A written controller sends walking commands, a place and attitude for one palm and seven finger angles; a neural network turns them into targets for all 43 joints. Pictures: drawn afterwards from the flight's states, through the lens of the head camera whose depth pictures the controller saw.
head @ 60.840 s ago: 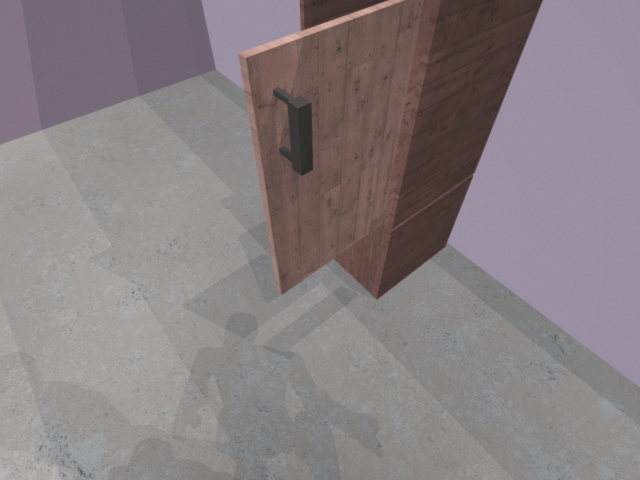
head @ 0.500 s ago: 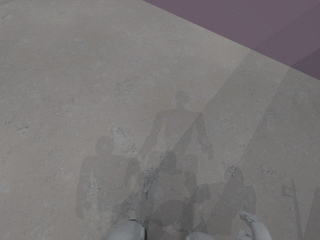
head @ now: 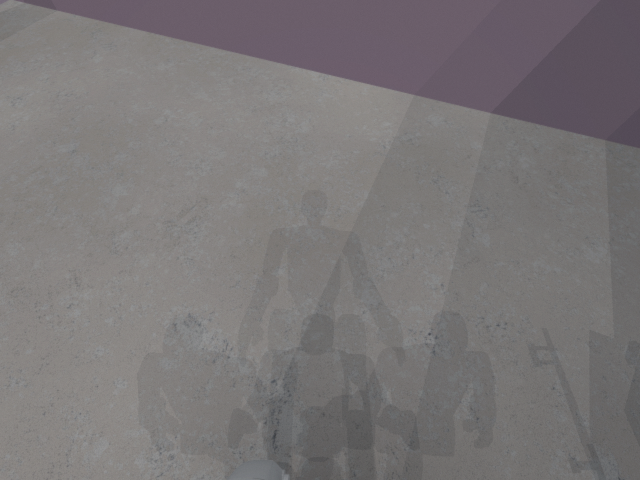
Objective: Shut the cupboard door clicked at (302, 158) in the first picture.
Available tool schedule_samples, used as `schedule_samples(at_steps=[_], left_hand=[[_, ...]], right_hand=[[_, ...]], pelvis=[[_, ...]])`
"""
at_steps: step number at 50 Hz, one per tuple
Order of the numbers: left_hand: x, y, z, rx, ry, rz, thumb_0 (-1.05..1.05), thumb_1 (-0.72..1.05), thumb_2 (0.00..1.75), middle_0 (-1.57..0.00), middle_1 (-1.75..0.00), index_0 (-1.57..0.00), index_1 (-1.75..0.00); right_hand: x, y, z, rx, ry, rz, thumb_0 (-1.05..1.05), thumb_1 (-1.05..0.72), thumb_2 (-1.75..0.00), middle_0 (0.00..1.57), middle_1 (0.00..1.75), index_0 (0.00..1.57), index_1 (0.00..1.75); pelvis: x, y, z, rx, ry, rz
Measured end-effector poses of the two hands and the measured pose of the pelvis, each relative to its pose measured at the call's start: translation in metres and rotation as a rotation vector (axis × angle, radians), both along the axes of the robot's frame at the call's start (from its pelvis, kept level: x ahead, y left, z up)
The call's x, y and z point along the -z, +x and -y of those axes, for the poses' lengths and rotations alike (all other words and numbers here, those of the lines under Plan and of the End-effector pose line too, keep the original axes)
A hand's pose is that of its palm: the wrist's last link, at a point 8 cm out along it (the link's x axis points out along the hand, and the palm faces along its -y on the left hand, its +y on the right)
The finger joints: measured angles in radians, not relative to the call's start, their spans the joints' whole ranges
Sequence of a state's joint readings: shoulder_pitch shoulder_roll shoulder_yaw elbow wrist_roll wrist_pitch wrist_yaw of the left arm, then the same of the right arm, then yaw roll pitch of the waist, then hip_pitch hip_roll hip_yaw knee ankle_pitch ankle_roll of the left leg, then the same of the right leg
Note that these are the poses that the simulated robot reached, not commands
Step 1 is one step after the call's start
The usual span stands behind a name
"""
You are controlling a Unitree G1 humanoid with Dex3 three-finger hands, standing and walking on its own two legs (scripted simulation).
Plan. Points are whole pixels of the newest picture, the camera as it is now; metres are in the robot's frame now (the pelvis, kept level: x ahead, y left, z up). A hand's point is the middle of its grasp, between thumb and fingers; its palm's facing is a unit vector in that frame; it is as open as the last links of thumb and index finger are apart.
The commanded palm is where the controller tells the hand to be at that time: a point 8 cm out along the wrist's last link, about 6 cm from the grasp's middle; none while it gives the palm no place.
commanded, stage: turn to face it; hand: left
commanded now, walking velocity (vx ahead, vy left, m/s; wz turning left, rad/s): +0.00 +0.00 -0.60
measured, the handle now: out of the picture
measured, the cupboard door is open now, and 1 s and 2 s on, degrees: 22 22 22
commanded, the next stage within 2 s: none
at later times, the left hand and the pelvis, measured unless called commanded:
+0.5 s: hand (219, 413) +0.22 +0.17 -0.15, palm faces -0.31 -0.91 -0.29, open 7.3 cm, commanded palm none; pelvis +0.02 +0.01 -0.01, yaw -18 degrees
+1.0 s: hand (236, 397) +0.25 +0.15 -0.17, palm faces -0.53 -0.83 -0.19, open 7.4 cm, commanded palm none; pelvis +0.05 +0.03 +0.01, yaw -35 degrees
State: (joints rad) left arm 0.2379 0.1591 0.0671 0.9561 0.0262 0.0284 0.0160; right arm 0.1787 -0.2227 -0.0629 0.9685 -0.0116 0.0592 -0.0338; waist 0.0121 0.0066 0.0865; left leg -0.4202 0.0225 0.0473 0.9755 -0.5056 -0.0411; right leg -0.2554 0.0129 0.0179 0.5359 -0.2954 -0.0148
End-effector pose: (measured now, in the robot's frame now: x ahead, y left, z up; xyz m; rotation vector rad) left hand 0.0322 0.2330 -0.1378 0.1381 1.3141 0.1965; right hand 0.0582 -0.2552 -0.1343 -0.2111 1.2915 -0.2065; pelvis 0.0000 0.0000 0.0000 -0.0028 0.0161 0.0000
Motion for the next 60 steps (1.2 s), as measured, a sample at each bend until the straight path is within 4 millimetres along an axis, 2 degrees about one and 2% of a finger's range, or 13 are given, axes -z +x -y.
schedule_samples(at_steps=[6,9,12,17,23,26,32,37,41,43,50,55,60], left_hand=[[0.009,0.033,-0.028,0.073,0.003,-0.007,0.0,0.91,0.9,-0.2,-0.3,-0.2,-0.3],[0.013,0.058,-0.043,0.123,0.011,0.006,0.01,0.91,0.9,-0.2,-0.3,-0.2,-0.3],[0.005,0.089,-0.048,0.181,0.021,0.04,0.01,0.91,0.9,-0.2,-0.3,-0.2,-0.3],[-0.015,0.141,-0.035,0.283,0.025,0.132,0.01,0.91,0.9,-0.2,-0.3,-0.2,-0.3],[-0.023,0.187,0.005,0.423,0.05,0.236,0.0,0.91,0.9,-0.2,-0.3,-0.2,-0.3],[-0.025,0.19,0.021,0.461,0.053,0.24,0.0,0.91,0.9,-0.2,-0.3,-0.2,-0.3],[-0.019,0.18,0.037,0.505,0.02,0.151,0.0,0.91,0.9,-0.2,-0.3,-0.2,-0.3],[-0.004,0.179,0.033,0.529,-0.019,0.087,0.0,0.91,0.9,-0.2,-0.3,-0.21,-0.3],[0.014,0.191,0.023,0.54,-0.04,0.05,0.01,0.91,0.9,-0.2,-0.3,-0.21,-0.3],[0.015,0.199,0.02,0.563,-0.039,0.037,0.01,0.91,0.9,-0.2,-0.3,-0.2,-0.3],[-0.002,0.234,0.035,0.652,-0.041,0.063,0.01,0.91,0.9,-0.2,-0.3,-0.2,-0.3],[-0.012,0.258,0.069,0.753,-0.028,0.119,0.01,0.91,0.9,-0.2,-0.3,-0.2,-0.3],[-0.013,0.27,0.106,0.848,-0.004,0.204,0.01,0.91,0.9,-0.2,-0.3,-0.2,-0.3]], right_hand=[[-0.011,0.002,-0.007,0.059,-0.046,0.059,0.01,-0.91,-0.9,0.2,0.3,0.2,0.3],[-0.012,-0.004,-0.016,0.08,-0.06,0.084,0.01,-0.91,-0.9,0.2,0.3,0.2,0.3],[-0.016,-0.018,-0.024,0.107,-0.05,0.078,0.0,-0.91,-0.9,0.2,0.3,0.2,0.3],[-0.015,-0.045,-0.028,0.174,-0.02,0.038,0.0,-0.9,-0.9,0.2,0.3,0.2,0.3],[0.01,-0.078,-0.01,0.29,0.022,0.022,0.01,-0.9,-0.9,0.2,0.3,0.2,0.3],[0.015,-0.086,0.001,0.339,0.018,-0.001,0.01,-0.9,-0.9,0.2,0.3,0.2,0.3],[-0.003,-0.079,0.008,0.39,-0.009,0.038,0.01,-0.91,-0.9,0.2,0.3,0.2,0.3],[-0.014,-0.065,0.003,0.422,-0.047,0.082,0.01,-0.91,-0.9,0.2,0.3,0.2,0.3],[-0.017,-0.059,-0.011,0.441,-0.09,0.115,0.01,-0.91,-0.9,0.2,0.3,0.2,0.3],[-0.021,-0.062,-0.02,0.45,-0.092,0.111,0.0,-0.91,-0.9,0.2,0.3,0.2,0.3],[-0.026,-0.091,-0.047,0.542,-0.057,0.062,0.0,-0.9,-0.9,0.2,0.3,0.2,0.3],[-0.013,-0.126,-0.053,0.645,-0.02,0.034,0.0,-0.9,-0.9,0.2,0.3,0.2,0.3],[0.014,-0.163,-0.045,0.743,0.01,0.008,0.01,-0.9,-0.9,0.2,0.3,0.2,0.3]], pelvis=[[0.003,0.011,-0.018,0.076,-0.001,-0.002],[0.008,0.014,-0.026,0.123,-0.004,0.003],[0.002,0.016,-0.027,0.162,-0.015,0.011],[-0.005,0.017,-0.025,0.223,-0.031,0.012],[0.009,0.018,-0.007,0.302,-0.006,0.012],[0.01,0.017,-0.005,0.327,-0.015,0.014],[-0.001,0.023,-0.006,0.392,0.008,0.003],[-0.001,0.035,-0.016,0.451,0.006,-0.007],[0.008,0.047,-0.027,0.5,-0.009,-0.013],[0.006,0.05,-0.029,0.532,-0.013,-0.005],[-0.007,0.054,-0.029,0.614,-0.045,0.0],[-0.004,0.05,-0.021,0.683,-0.042,0.003],[0.013,0.043,-0.007,0.742,-0.024,0.011]])
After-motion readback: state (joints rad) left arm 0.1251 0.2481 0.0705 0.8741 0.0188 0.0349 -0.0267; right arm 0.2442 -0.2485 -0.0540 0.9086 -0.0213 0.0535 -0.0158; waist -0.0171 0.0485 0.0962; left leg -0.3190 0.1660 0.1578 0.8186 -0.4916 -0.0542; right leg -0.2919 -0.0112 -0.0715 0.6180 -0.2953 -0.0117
